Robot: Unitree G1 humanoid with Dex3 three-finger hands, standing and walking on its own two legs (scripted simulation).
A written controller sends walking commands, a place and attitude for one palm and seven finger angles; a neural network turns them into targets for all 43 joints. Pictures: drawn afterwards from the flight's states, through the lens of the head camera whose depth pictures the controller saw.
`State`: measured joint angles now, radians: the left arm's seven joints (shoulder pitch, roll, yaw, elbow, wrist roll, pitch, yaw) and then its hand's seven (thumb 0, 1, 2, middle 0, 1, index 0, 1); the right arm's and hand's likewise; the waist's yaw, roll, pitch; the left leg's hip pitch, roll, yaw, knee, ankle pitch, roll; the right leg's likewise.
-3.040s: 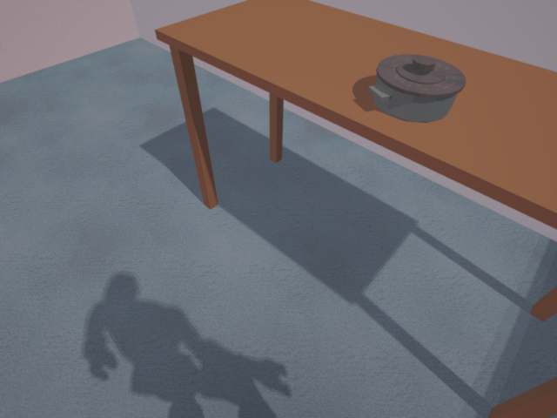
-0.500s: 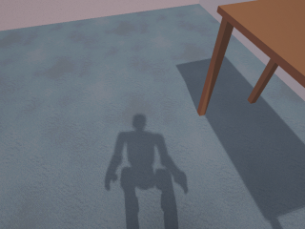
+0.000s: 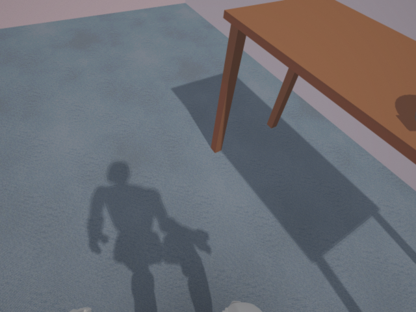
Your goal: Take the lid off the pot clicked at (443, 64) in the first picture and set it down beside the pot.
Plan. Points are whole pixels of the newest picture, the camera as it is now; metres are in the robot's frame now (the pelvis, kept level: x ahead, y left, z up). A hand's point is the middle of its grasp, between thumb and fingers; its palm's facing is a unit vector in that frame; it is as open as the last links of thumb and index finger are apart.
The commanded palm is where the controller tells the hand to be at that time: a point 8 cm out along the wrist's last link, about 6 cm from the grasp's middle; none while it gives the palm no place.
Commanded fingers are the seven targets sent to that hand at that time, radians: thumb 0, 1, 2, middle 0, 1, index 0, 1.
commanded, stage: turn to face it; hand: left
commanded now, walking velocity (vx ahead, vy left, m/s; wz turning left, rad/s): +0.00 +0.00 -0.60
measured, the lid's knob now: out of the picture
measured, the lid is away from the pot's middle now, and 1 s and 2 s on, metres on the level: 0.00 0.00 0.00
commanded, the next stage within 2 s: take the last steps up to it in 1.46 s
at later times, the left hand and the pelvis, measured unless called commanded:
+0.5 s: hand (149, 307) +0.15 +0.12 -0.15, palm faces -0.30 -0.92 -0.27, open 7.4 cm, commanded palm none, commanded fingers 0.00 0.90 0.90 -0.20 -0.30 -0.20 -0.30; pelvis -0.01 -0.04 +0.00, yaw -18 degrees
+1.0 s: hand (138, 287) +0.19 +0.16 -0.17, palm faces -0.53 -0.82 -0.21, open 7.4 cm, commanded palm none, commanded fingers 0.00 0.90 0.90 -0.20 -0.30 -0.20 -0.30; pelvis +0.01 +0.01 +0.01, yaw -37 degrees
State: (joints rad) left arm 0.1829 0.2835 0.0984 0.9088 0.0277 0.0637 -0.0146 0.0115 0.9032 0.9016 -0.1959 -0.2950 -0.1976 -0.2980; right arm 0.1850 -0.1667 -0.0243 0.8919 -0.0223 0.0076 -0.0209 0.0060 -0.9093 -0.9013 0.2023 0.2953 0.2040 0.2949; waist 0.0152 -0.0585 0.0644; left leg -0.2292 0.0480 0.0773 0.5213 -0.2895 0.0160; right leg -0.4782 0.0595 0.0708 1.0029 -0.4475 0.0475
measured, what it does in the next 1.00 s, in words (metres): steps on the spot, turning right: right foot, then left foot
